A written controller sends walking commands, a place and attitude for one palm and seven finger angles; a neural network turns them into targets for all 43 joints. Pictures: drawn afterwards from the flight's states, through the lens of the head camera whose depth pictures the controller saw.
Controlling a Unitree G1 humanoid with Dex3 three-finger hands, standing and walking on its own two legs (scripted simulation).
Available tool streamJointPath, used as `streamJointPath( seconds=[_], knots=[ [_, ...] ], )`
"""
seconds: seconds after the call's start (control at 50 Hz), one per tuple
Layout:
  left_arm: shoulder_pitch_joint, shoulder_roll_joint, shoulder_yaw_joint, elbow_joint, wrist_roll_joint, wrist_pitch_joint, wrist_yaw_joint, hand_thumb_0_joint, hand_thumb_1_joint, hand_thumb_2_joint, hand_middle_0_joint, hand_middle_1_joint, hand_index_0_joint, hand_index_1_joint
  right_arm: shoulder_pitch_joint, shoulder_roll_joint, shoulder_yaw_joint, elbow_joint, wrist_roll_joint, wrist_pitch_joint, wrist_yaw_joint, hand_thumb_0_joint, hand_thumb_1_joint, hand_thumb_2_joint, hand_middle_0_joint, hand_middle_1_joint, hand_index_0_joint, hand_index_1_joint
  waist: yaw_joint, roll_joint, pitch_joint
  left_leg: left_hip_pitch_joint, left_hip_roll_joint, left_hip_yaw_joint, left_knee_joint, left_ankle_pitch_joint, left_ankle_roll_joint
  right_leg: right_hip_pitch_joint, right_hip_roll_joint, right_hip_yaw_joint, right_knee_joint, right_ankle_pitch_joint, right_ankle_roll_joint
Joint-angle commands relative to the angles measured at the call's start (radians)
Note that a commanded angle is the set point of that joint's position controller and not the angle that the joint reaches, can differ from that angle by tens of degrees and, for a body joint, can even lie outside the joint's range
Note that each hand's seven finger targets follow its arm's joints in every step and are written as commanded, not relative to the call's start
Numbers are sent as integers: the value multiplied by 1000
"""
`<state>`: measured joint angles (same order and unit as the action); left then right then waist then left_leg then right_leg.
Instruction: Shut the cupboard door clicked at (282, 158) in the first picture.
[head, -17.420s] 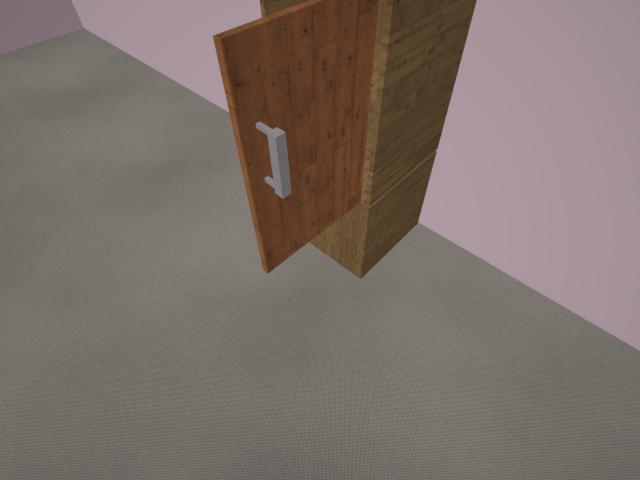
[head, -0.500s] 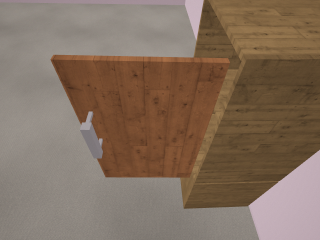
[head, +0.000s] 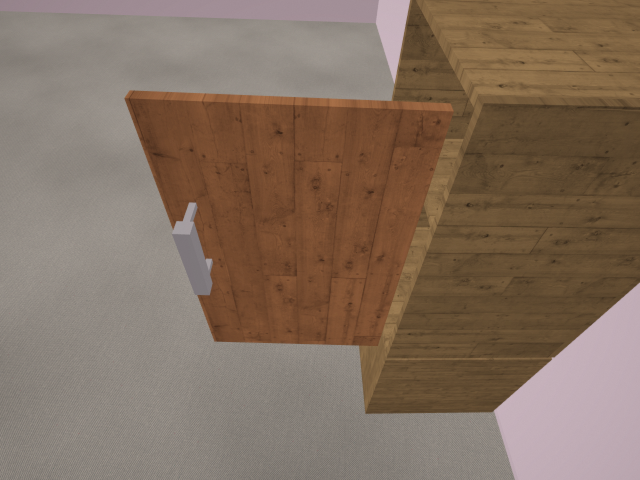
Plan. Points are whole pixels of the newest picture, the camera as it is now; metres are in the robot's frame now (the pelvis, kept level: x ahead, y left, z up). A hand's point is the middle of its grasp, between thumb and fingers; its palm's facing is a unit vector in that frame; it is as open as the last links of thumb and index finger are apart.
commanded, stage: come to a stop and stand still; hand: left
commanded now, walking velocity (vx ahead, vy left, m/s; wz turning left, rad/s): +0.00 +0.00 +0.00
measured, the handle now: (197, 250) +0.42 +0.22 +0.02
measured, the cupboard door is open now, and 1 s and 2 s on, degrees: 88 88 88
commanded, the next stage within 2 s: look again from close up in 1.22 s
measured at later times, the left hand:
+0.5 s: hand out of the picture +0.07 +0.20 -0.18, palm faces +0.02 -0.97 -0.23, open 7.4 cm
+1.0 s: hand out of the picture +0.03 +0.22 -0.17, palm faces +0.00 -0.98 -0.22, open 7.4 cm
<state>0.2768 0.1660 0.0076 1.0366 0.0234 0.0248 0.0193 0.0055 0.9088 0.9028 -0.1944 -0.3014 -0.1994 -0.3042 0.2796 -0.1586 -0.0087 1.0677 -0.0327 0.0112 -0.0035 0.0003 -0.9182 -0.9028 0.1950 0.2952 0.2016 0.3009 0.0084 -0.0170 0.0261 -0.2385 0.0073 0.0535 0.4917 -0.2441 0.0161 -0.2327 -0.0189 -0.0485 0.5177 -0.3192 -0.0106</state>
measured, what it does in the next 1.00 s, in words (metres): stands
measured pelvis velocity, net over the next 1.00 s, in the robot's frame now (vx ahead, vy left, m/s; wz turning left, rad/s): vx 0.02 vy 0.04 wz -0.01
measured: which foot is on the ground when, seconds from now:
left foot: down 0.00-1.00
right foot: down 0.00-1.00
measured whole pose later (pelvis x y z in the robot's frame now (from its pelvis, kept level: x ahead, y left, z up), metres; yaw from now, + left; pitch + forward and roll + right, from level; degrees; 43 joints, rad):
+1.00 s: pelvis +0.02 +0.04 +0.00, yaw -1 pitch -2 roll +0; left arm 0.28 0.19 -0.01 1.06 0.02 0.01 0.04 0.01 0.91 0.90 -0.19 -0.30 -0.20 -0.30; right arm 0.21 -0.18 -0.01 1.12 -0.01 -0.01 -0.01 0.00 -0.91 -0.90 0.20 0.30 0.20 0.30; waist 0.01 -0.01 0.06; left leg -0.15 -0.05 0.09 0.44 -0.25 0.07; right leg -0.15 -0.07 -0.01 0.45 -0.26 0.06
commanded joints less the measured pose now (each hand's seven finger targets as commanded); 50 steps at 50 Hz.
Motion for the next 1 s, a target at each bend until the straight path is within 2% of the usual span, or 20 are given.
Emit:
streamJointPath(
  seconds=[0.0, 0.04, 0.06, 0.08, 0.1, 0.12, 0.14, 0.16, 0.18, 0.2, 0.24, 0.26, 0.28, 0.34, 0.38, 0.5, 0.62, 0.74, 0.82, 0.98],
  knots=[
    [81, 71, 16, -23, -2, -24, 6, 0, 900, 900, -200, -300, -200, -300, 66, -71, 1, -14, 6, -21, -13, 0, -900, -900, 200, 300, 200, 300, 10, 93, 118, -86, 86, -151, -234, -259, 26, -49, -54, 75, -130, -132, -25],
    [109, 57, 7, -3, -5, -35, 8, 0, 900, 900, -200, -300, -200, -300, 72, -66, 7, -8, 13, -35, -17, 0, -900, -900, 200, 300, 200, 300, 17, 93, 86, -66, 95, -153, -231, -149, 29, 11, -61, 71, -119, 9, -27],
    [77, 201, -10, -52, -1, -52, 11, 0, 900, 900, -200, -300, -200, -300, 14, -136, -22, -98, -8, -24, -16, 0, -900, -900, 200, 300, 200, 300, -28, 176, 117, -61, 17, -117, -195, -17, 37, -6, -10, 31, -38, 22, -52],
    [115, 137, 2, -49, -7, -46, 14, 0, 900, 900, -200, -300, -200, -300, -32, -124, -27, -103, 2, -39, -14, 0, -900, -900, 200, 300, 200, 300, 13, 172, 14, -87, 94, -148, -139, -153, 27, 0, -55, 39, -42, -28, -43],
    [112, 126, -4, -48, -5, -52, 16, 0, 900, 900, -200, -300, -200, -300, -39, -106, -26, -113, 6, -33, -14, 0, -900, -900, 200, 300, 200, 300, 4, 113, -55, -82, 62, -141, -97, -152, 29, 37, -71, 63, -68, 1, -48],
    [113, 118, 0, -50, -6, -58, 19, 0, 900, 900, -200, -300, -200, -300, -23, -94, -24, -111, 9, -31, -15, 0, -900, -900, 200, 300, 200, 300, -3, 19, -68, -74, 44, -120, -39, -108, 21, 24, -95, 104, -101, -20, -51],
    [98, 115, 1, -49, -9, -63, 22, 0, 900, 900, -200, -300, -200, -300, 6, -86, -22, -100, 11, -32, -16, 0, -900, -900, 200, 300, 200, 300, -19, -45, -70, -49, 34, -107, 1, -48, 15, -3, -117, 136, -125, -18, -56],
    [77, 122, -3, -58, -8, -64, 23, 0, 900, 900, -200, -300, -200, -300, 20, -83, -15, -96, 8, -31, -13, 0, -900, -900, 200, 300, 200, 300, -23, -75, -24, -32, 31, -92, 8, -23, 12, -42, -128, 165, -145, -10, -61],
    [68, 109, -2, -51, -10, -67, 25, 0, 900, 900, -200, -300, -200, -300, 34, -74, -15, -83, 10, -33, -14, 0, -900, -900, 200, 300, 200, 300, -34, -76, -13, -14, 40, -94, 2, 19, 13, -59, -126, 149, -137, 26, -54],
    [73, 102, -2, -43, -11, -69, 27, 0, 900, 900, -200, -300, -200, -300, 41, -75, -14, -71, 15, -40, -15, 0, -900, -900, 200, 300, 200, 300, -33, -29, -16, 3, 51, -103, -13, 87, 16, -46, -111, 126, -109, 121, -44],
    [101, 99, 3, -26, -10, -71, 33, 0, 900, 900, -200, -300, -200, -300, 49, -92, -20, -51, 20, -54, -22, 0, -900, -900, 200, 300, 200, 300, -19, 25, -60, 37, 77, -110, -2, 307, 25, 27, -91, 76, -35, 327, -29],
    [128, 101, 0, -22, -8, -73, 36, 0, 900, 900, -200, -300, -200, -300, 53, -97, -17, -43, 17, -57, -23, 0, -900, -900, 200, 300, 200, 300, -9, 23, -99, 74, 84, -100, 20, 427, 26, 61, -88, 75, -17, 412, -31],
    [133, 99, 3, -16, -10, -70, 39, 0, 900, 900, -200, -300, -200, -300, 51, -101, -20, -39, 19, -57, -27, 0, -900, -900, 200, 300, 200, 300, -11, 36, -93, 82, 84, -96, 28, 460, 23, 67, -91, 68, -8, 440, -30],
    [121, 108, 11, -16, -10, -60, 43, 0, 900, 900, -200, -300, -200, -300, 23, -112, -27, -31, 20, -48, -34, 0, -900, -900, 200, 300, 200, 300, -12, 12, -37, 78, 82, -90, 19, 456, 19, 54, -95, 58, -3, 472, -26],
    [119, 111, 9, -24, -7, -55, 45, 0, 900, 900, -200, -300, -200, -300, 9, -116, -24, -31, 18, -45, -32, 0, -900, -900, 200, 300, 200, 300, -8, 1, -34, 90, 81, -81, 17, 482, 18, 63, -97, 62, 0, 496, -24],
    [65, 129, 9, -44, -8, -41, 41, 0, 900, 900, -200, -300, -200, -300, -66, -136, -23, -39, 17, -35, -26, 0, -900, -900, 200, 300, 200, 300, -3, 24, 9, 91, 81, -86, -41, 379, 18, 37, -95, 66, -38, 359, -6],
    [39, 142, 7, -53, -7, -37, 37, 0, 900, 900, -200, -300, -200, -300, -98, -149, -21, -41, 18, -35, -20, 0, -900, -900, 200, 300, 200, 300, -3, 22, -14, 117, 83, -88, -74, 348, 18, 47, -100, 74, -68, 327, 4],
    [35, 141, 5, -47, -8, -35, 34, 0, 900, 900, -200, -300, -200, -300, -96, -150, -17, -29, 21, -34, -18, 0, -900, -900, 200, 300, 200, 300, -3, 8, -3, 111, 84, -93, -108, 296, 19, 48, -102, 74, -95, 277, 10],
    [42, 137, 4, -37, -8, -34, 34, 0, 900, 900, -200, -300, -200, -300, -84, -144, -15, -14, 23, -36, -17, 0, -900, -900, 200, 300, 200, 300, -1, 23, -3, 112, 84, -95, -129, 272, 19, 53, -103, 71, -106, 251, 12],
    [59, 120, 0, -3, -9, -32, 32, 0, 900, 900, -200, -300, -200, -300, -49, -133, -13, 20, 27, -34, -16, 0, -900, -900, 200, 300, 200, 300, -4, 23, 30, 89, 87, -104, -182, 148, 18, 42, -103, 66, -131, 175, 15]
  ],
)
